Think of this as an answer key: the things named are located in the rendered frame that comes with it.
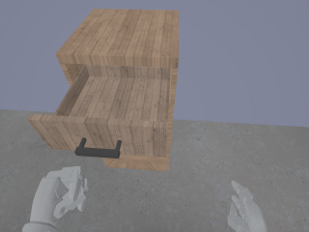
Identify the drawer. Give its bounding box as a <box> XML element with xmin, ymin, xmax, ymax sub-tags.
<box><xmin>27</xmin><ymin>64</ymin><xmax>171</xmax><ymax>158</ymax></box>

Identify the robot right hand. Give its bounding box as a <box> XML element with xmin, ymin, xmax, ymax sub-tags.
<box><xmin>227</xmin><ymin>180</ymin><xmax>267</xmax><ymax>232</ymax></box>

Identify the robot left hand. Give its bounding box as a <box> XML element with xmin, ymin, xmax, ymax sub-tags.
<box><xmin>30</xmin><ymin>166</ymin><xmax>90</xmax><ymax>226</ymax></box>

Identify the left robot forearm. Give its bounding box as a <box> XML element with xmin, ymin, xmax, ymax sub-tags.
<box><xmin>22</xmin><ymin>221</ymin><xmax>58</xmax><ymax>232</ymax></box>

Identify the cabinet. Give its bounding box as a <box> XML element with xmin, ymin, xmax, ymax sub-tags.
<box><xmin>55</xmin><ymin>9</ymin><xmax>180</xmax><ymax>172</ymax></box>

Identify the handle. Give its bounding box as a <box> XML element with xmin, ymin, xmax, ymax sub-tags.
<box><xmin>74</xmin><ymin>137</ymin><xmax>122</xmax><ymax>159</ymax></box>

